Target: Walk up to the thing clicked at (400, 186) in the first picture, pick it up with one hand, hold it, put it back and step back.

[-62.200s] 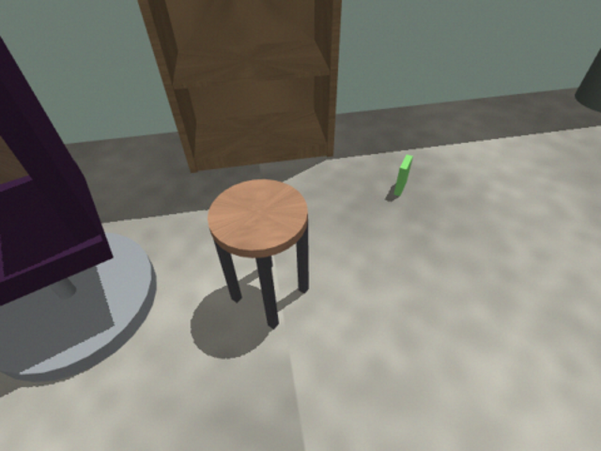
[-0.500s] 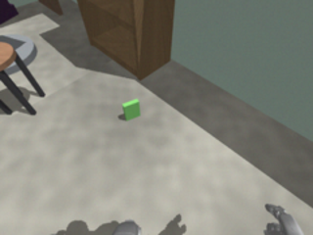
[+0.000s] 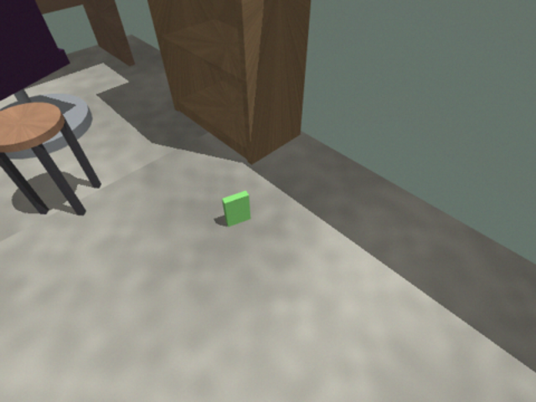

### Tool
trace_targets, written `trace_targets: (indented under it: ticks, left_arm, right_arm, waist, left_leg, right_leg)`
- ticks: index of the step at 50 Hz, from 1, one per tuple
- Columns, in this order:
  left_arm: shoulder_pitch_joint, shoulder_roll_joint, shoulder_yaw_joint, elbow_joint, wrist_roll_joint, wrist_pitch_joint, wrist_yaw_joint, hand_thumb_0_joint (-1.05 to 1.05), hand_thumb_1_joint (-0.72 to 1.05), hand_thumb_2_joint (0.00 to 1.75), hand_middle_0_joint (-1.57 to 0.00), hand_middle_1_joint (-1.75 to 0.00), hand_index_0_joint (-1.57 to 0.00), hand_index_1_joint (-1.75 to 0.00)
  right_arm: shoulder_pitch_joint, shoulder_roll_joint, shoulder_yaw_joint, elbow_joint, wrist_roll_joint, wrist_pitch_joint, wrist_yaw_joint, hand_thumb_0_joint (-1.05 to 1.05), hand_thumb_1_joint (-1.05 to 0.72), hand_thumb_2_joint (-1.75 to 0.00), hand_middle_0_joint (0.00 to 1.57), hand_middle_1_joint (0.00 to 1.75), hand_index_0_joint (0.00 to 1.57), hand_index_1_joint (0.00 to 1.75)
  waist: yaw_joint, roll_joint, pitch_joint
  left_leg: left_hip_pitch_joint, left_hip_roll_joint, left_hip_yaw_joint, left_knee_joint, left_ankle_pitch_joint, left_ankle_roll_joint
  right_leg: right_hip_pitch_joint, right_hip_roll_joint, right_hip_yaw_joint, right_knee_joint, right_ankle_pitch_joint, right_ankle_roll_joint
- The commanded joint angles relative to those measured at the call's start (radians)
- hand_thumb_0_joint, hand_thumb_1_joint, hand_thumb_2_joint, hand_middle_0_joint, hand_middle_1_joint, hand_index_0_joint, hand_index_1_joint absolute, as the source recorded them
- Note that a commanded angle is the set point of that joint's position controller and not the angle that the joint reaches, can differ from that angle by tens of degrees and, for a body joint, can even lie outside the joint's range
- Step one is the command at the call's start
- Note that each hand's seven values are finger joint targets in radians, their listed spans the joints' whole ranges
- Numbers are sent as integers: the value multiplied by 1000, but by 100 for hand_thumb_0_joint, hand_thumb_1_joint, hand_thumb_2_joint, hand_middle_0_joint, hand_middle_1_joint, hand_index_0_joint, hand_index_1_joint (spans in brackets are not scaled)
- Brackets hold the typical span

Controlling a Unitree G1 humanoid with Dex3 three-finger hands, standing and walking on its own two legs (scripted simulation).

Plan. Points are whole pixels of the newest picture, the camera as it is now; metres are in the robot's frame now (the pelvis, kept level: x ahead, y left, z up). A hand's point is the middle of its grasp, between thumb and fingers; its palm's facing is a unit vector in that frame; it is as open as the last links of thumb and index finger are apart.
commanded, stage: step back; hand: left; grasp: from the side
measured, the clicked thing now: (237, 209) +1.04 +0.19 -0.68
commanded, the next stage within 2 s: stand in 0.66 s
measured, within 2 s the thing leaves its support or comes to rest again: neither
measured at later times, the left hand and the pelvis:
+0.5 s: hand out of the picture +0.11 +0.26 -0.16, palm faces +0.07 -0.93 -0.36, open 7.3 cm; pelvis +0.04 +0.00 -0.01, yaw +2 degrees
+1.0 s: hand out of the picture +0.12 +0.26 -0.14, palm faces +0.01 -0.94 -0.33, open 7.3 cm; pelvis +0.05 +0.01 +0.01, yaw +2 degrees
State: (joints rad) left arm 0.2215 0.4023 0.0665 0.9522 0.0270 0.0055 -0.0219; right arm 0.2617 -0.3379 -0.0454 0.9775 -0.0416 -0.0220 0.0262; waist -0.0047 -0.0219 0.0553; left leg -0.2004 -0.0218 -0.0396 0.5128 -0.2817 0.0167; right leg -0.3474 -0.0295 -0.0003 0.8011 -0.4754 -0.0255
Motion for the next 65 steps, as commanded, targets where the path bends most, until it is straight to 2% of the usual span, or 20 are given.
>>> trace_targets:
  ticks: [1, 4, 5, 6, 7, 8, 9, 12, 18, 20, 21, 22, 23, 24, 29, 33, 38, 53, 59, 65]
  left_arm:
    - [-73, 159, 51, -74, -4, -47, 12, 0, 90, 90, -20, -30, -20, -30]
    - [31, 147, 52, -18, 2, -63, 28, 0, 90, 90, -20, -30, -20, -30]
    - [78, 177, 64, -1, 8, -68, 37, 0, 90, 90, -20, -30, -20, -30]
    - [102, 253, 84, -3, 24, -72, 44, 0, 90, 90, -20, -30, -20, -30]
    - [37, 303, 92, -28, 19, -69, 44, 0, 90, 90, -20, -30, -20, -30]
    - [-39, 304, 90, -55, 18, -68, 39, 0, 90, 90, -20, -30, -20, -30]
    - [-74, 272, 85, -69, 13, -70, 38, 0, 90, 90, -20, -30, -20, -30]
    - [-85, 214, 58, -55, 1, -82, 41, 0, 90, 90, -20, -30, -20, -30]
    - [-103, 208, 47, -57, -9, -65, 40, 0, 90, 90, -20, -30, -20, -30]
    - [-117, 207, 43, -57, -16, -50, 40, 0, 90, 90, -20, -30, -20, -30]
    - [-117, 186, 33, -63, -17, -45, 39, 0, 90, 90, -20, -30, -20, -30]
    - [-101, 157, 23, -65, -22, -40, 38, 0, 90, 90, -20, -30, -20, -30]
    - [-95, 143, 16, -55, -33, -32, 38, 0, 90, 90, -20, -30, -20, -30]
    - [-82, 157, 20, -27, -37, -24, 39, 0, 90, 90, -20, -30, -20, -30]
    - [-117, 192, 21, 13, -20, -42, 35, 0, 90, 90, -20, -30, -20, -30]
    - [-104, 132, -17, 64, -31, -41, 29, 0, 90, 90, -20, -30, -20, -30]
    - [-138, 160, -21, 89, -26, -48, 28, 0, 90, 90, -20, -30, -20, -30]
    - [-165, 161, -30, 132, -18, -48, 23, 0, 90, 90, -20, -30, -20, -30]
    - [-160, 171, -30, 130, -18, -51, 24, 0, 90, 90, -20, -30, -20, -30]
    - [-148, 169, -30, 136, -18, -44, 23, 0, 90, 90, -20, -30, -20, -30]
  right_arm:
    - [-34, -292, -78, -76, 3, -19, -19, 0, -90, -90, 20, 30, 20, 30]
    - [-109, -233, -53, -97, 25, 3, -18, 0, -90, -90, 20, 30, 20, 30]
    - [-106, -180, -33, -109, 30, 5, -22, 0, -90, -90, 20, 30, 20, 30]
    - [-104, -128, -16, -130, 37, 3, -28, 0, -90, -90, 20, 30, 20, 30]
    - [-91, -180, -31, -114, 25, 12, -42, 0, -90, -90, 20, 30, 20, 30]
    - [-43, -235, -50, -85, 21, 13, -45, 0, -90, -90, 20, 30, 20, 30]
    - [-24, -254, -52, -69, 21, 9, -43, 0, -90, -90, 20, 30, 20, 30]
    - [-13, -211, -41, -36, 19, 8, -30, 0, -90, -90, 20, 30, 20, 30]
    - [-38, -182, -33, -21, 16, 1, -30, 0, -90, -90, 20, 30, 20, 30]
    - [-17, -186, -37, -1, 15, -1, -36, 0, -90, -90, 20, 30, 20, 30]
    - [-22, -204, -45, 1, 11, -2, -40, 0, -90, -90, 20, 30, 20, 30]
    - [-46, -242, -52, -6, 6, -5, -43, 0, -90, -90, 20, 30, 20, 30]
    - [-104, -266, -47, -23, 11, -8, -43, 0, -90, -90, 20, 30, 20, 30]
    - [-165, -303, -48, -31, 21, -6, -40, 0, -90, -90, 20, 30, 20, 30]
    - [-190, -230, -23, 8, 26, -2, -38, 0, -90, -90, 20, 30, 20, 30]
    - [-199, -229, -8, 30, 27, -14, -30, 0, -90, -90, 20, 30, 20, 30]
    - [-221, -219, -4, 56, 33, -25, -30, 0, -90, -90, 20, 30, 20, 30]
    - [-256, -218, -1, 91, 33, -16, -22, 0, -90, -90, 20, 30, 20, 30]
    - [-251, -213, 1, 98, 31, -16, -19, 0, -90, -90, 20, 30, 20, 30]
    - [-230, -224, 2, 110, 32, -12, -21, 0, -90, -90, 20, 30, 20, 30]
  waist:
    - [-23, 200, -5]
    - [58, 150, -60]
    - [79, 63, -96]
    - [95, -143, -101]
    - [83, -98, -69]
    - [49, -77, -10]
    - [31, -50, 35]
    - [16, -72, 33]
    - [18, -132, -41]
    - [-1, -97, -60]
    - [-4, -73, -85]
    - [9, 23, -112]
    - [34, 93, -113]
    - [44, 128, -115]
    - [19, 89, -107]
    - [18, 111, -125]
    - [9, 61, -143]
    - [9, 34, -57]
    - [12, 24, -85]
    - [9, 30, -51]
  left_leg:
    - [18, 207, -262, -188, -15, 156]
    - [-145, 135, -121, -1, 4, 89]
    - [-233, 86, -93, 119, -17, 57]
    - [-410, -57, -62, 317, -169, 6]
    - [-364, -16, -87, 409, -314, -2]
    - [-317, 28, -102, 455, -316, -7]
    - [-306, 48, -110, 464, -276, -11]
    - [-255, 40, -112, 387, -160, -11]
    - [-80, 33, 56, 85, -53, -24]
    - [-4, 11, 84, -48, 138, -14]
    - [47, 44, 28, -49, 238, 8]
    - [74, 145, -86, -51, 340, 39]
    - [-23, 236, -211, -113, 271, 92]
    - [-109, 268, -227, -109, 168, 148]
    - [-86, 146, -85, -67, 167, 29]
    - [19, 170, -105, -131, 260, 34]
    - [126, 167, -69, -124, 435, 16]
    - [72, 152, -56, -248, 153, -5]
    - [85, 151, -50, -240, 204, -6]
    - [60, 147, -56, -259, 112, -10]
  right_leg:
    - [-25, 25, -34, -136, 39, 7]
    - [269, 60, -67, -381, 224, -5]
    - [387, -9, 42, -412, 227, -14]
    - [453, -213, 379, -517, 135, -87]
    - [286, -371, 516, -581, -72, -173]
    - [170, -405, 556, -584, -135, -231]
    - [131, -373, 484, -572, -62, -231]
    - [122, -226, 234, -513, 204, -143]
    - [135, -201, 89, -348, 632, -123]
    - [126, -165, 54, -259, 633, -75]
    - [91, -153, 53, -228, 596, -49]
    - [50, -106, 33, -201, 481, -20]
    - [92, -33, 4, -182, 274, 10]
    - [180, -7, -15, -184, 98, 3]
    - [213, -93, 59, -335, 309, -24]
    - [212, -76, 41, -382, 345, 1]
    - [235, -96, 38, -427, 479, 12]
    - [231, -107, 52, -541, 298, 17]
    - [244, -117, 58, -546, 323, 14]
    - [216, -107, 56, -554, 254, 15]
